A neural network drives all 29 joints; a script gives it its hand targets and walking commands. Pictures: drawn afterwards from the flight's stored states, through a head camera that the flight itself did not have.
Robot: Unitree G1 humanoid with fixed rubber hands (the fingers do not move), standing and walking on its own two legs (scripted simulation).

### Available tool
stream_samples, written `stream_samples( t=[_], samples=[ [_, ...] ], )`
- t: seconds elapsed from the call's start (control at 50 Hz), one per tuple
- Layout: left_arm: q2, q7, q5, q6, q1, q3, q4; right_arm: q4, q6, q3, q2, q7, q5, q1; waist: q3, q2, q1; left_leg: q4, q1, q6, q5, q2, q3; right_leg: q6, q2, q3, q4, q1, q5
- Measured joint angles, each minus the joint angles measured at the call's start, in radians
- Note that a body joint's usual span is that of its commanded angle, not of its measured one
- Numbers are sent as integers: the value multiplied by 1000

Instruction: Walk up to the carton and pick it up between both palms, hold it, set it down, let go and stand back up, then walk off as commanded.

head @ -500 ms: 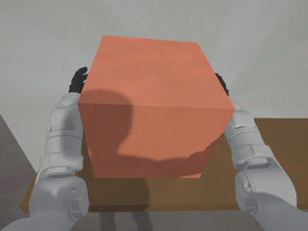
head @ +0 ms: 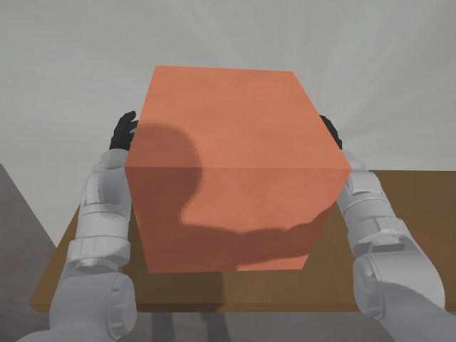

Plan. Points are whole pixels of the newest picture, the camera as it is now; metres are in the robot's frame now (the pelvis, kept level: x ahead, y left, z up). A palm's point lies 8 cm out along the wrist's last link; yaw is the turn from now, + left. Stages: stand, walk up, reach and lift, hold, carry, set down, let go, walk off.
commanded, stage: set down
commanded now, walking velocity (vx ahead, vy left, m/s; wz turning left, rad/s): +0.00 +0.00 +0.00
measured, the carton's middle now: (226, 164) +0.40 +0.02 +0.14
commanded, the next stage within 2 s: none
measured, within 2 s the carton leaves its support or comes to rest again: rests again in 1.64 s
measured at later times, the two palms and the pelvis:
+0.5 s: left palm (122, 165) +0.37 +0.21 +0.15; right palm (317, 158) +0.42 -0.16 +0.15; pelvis +0.01 +0.00 +0.00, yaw +0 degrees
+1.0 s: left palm (126, 177) +0.38 +0.21 +0.12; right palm (307, 166) +0.45 -0.15 +0.11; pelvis +0.02 +0.00 +0.00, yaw +0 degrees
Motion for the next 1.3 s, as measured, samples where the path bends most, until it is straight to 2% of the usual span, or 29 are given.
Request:
stream_samples(
  t=[0.28, 0.8, 1.3],
  samples=[
    [-20, 18, 0, -27, 10, 9, 0, 39, -38, 4, -12, 28, 0, -13, 0, 12, 36, -2, -20, 0, 0, 0, 0, -1, 0, 0, 0, -21, 0],
    [-63, 57, 0, -147, 67, 10, 0, 117, -173, 4, -25, 82, 0, -7, 1, 14, 54, -2, -101, -1, 0, 0, 0, -3, 0, 0, 0, -102, -1],
    [-94, 73, 0, -289, 127, 8, 0, 130, -293, 7, -29, 112, 0, 22, 1, 15, 73, -2, -203, -2, 3, 0, 0, -4, 0, 0, 0, -204, 2]
  ],
)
